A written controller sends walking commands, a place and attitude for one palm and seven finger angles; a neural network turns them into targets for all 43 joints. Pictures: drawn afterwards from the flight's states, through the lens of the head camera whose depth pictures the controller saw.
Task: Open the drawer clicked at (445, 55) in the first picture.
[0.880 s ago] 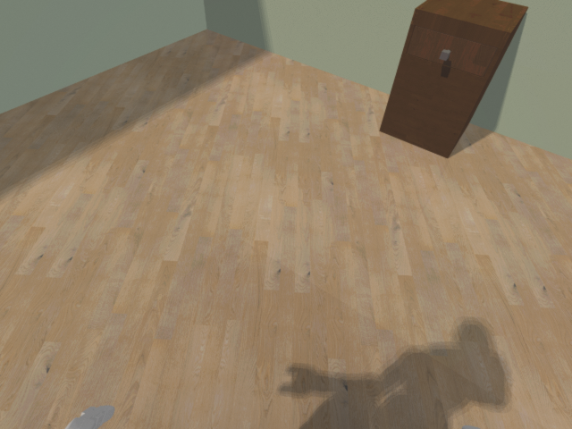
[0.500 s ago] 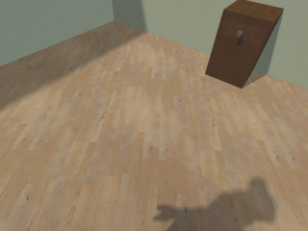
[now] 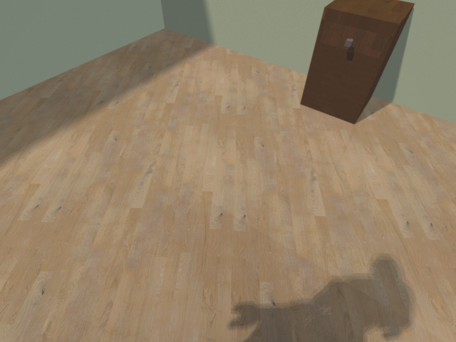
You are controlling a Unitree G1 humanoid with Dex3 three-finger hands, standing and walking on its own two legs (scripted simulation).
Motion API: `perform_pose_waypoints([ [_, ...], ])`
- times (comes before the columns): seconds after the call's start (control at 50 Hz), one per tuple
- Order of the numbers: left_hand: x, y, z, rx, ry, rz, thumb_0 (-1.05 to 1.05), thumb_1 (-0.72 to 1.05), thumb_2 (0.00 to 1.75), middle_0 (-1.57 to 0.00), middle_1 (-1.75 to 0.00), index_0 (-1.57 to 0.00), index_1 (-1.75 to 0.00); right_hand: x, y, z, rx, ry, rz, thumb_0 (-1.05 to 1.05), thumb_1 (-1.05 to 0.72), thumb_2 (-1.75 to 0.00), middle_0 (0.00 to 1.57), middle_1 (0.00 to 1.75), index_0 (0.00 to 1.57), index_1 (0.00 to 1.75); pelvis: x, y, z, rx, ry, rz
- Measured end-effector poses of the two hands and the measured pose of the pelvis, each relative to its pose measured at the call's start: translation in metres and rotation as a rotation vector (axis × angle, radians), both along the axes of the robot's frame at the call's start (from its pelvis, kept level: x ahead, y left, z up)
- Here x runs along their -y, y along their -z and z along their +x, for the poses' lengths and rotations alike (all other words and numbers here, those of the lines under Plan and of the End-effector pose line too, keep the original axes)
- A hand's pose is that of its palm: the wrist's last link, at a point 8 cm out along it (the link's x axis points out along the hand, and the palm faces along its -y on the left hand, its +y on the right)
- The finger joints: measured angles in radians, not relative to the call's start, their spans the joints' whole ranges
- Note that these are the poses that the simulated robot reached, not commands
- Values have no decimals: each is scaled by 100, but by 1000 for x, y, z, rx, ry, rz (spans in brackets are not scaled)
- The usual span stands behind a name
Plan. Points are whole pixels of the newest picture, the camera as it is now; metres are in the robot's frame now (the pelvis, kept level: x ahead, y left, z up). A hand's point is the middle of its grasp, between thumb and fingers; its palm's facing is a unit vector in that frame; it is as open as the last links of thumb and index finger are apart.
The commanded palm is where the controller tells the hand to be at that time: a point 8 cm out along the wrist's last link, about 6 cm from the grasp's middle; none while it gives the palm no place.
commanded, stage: look at it before walking up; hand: left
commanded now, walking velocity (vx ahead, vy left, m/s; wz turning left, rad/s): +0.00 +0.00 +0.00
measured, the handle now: (349, 41) +1.80 -0.66 -0.22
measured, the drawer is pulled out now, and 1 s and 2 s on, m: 0.00 0.00 0.00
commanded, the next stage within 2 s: walk to a spot facing it in 0.56 s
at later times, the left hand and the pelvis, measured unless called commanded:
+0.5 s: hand out of the picture +0.08 +0.24 -0.16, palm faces -0.04 -0.94 -0.33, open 7.3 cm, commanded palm none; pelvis +0.00 -0.01 +0.00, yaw +0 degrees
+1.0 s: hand out of the picture +0.08 +0.18 -0.18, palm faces -0.12 -0.97 -0.22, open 7.3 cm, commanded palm none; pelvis +0.07 -0.02 -0.02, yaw -8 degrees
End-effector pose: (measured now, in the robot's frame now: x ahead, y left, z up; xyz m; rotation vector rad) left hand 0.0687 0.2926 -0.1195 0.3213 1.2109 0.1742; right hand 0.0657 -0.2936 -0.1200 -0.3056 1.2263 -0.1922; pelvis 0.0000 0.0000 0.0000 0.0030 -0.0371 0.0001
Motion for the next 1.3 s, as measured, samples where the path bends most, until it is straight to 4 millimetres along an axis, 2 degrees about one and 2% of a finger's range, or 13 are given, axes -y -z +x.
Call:
perform_pose_waypoints([
  [0.22,8,-1,9,25,9,-7,0,91,89,-20,-30,-21,-30,4,-2,6,19,-2,1,0,-90,-90,20,30,21,30,5,-1,0,-1,2,0],
  [0.5,9,1,7,-3,2,-7,0,91,89,-20,-30,-21,-30,8,-3,11,5,-6,-7,0,-90,-90,20,30,21,30,7,-1,5,-10,3,-1],
  [0.74,10,2,10,-16,-9,-4,0,91,89,-20,-30,-20,-30,4,-1,20,7,-9,-1,0,-90,-90,20,30,21,30,7,-1,13,-15,11,-1],
  [0.84,24,15,4,-71,-11,-52,0,91,90,-20,-30,-20,-30,-11,11,14,-9,27,41,0,-90,-90,20,30,20,30,7,5,29,-23,47,-3],
  [0.94,45,29,3,-160,2,-96,0,91,90,-20,-30,-20,-30,-21,27,-2,-45,113,90,0,-90,-90,20,30,21,30,13,13,53,-37,103,12],
  [1.0,64,31,19,-201,30,-107,1,91,90,-20,-30,-20,-30,-21,36,-18,-87,183,118,0,-90,-90,20,30,21,30,23,16,71,-38,138,18],
  [1.08,89,37,55,-147,45,-112,1,91,90,-20,-30,-20,-30,-14,51,-34,-207,228,145,0,-90,-90,20,30,21,30,41,26,96,-35,139,-1],
  [1.12,99,35,66,-117,26,-116,0,91,90,-20,-30,-20,-30,-10,47,-26,-245,229,151,0,-90,-90,20,30,21,30,48,23,109,-32,144,-1],
  [1.16,108,31,72,-128,17,-120,0,91,89,-20,-30,-20,-30,-5,41,-4,-230,234,150,0,-90,-90,20,30,20,30,52,17,125,-32,163,3],
  [1.22,119,25,77,-195,33,-132,0,91,89,-20,-30,-20,-30,2,32,44,-141,246,145,1,-90,-90,20,30,20,30,55,9,148,-39,193,9],
  [1.3,126,22,90,-285,56,-148,0,91,89,-20,-30,-20,-30,6,24,119,2,256,148,0,-90,-90,20,30,20,30,54,5,182,-49,226,5],
])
